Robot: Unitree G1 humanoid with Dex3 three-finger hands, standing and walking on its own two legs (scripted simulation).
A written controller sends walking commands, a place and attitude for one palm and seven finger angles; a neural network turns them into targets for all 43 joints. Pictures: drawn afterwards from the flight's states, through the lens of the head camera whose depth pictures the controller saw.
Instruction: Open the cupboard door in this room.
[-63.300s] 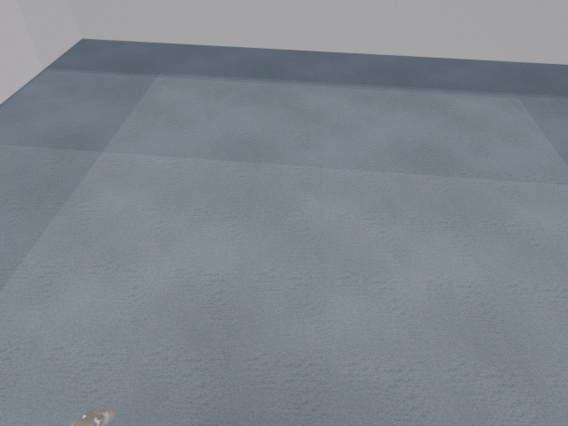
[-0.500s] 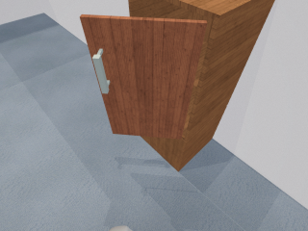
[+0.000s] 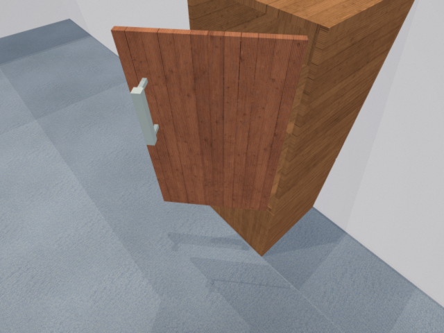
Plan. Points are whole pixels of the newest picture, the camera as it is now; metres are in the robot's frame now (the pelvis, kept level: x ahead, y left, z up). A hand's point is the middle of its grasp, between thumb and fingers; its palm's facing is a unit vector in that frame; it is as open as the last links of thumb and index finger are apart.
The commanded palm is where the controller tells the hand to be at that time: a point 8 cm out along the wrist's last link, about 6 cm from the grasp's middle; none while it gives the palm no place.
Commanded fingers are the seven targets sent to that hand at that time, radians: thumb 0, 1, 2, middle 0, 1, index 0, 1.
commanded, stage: come to a stop and stand still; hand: left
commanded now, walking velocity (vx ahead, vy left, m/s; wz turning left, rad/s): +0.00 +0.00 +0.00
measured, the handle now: (147, 112) +0.54 +0.22 +0.08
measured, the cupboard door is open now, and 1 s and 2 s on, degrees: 42 42 42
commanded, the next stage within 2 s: look again from close up in 0.52 s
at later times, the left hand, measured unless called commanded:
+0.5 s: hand out of the picture +0.04 +0.21 -0.16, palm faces -0.04 -0.97 -0.25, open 7.4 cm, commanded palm none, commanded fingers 0.00 0.90 0.90 -0.20 -0.30 -0.20 -0.30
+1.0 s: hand out of the picture +0.01 +0.19 -0.17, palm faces -0.04 -0.98 -0.18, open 7.4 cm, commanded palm none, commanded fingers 0.00 0.90 0.90 -0.20 -0.30 -0.20 -0.30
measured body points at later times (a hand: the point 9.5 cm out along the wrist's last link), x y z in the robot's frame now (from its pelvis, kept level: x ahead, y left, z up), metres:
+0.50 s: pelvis -0.01 +0.02 +0.01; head +0.00 +0.01 +0.46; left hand +0.04 +0.26 -0.14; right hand -0.02 -0.19 -0.16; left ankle +0.04 +0.13 -0.73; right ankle -0.03 -0.10 -0.73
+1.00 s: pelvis +0.01 +0.02 +0.01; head +0.02 +0.03 +0.46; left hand +0.02 +0.24 -0.15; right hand +0.03 -0.21 -0.14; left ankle +0.04 +0.13 -0.73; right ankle -0.03 -0.10 -0.73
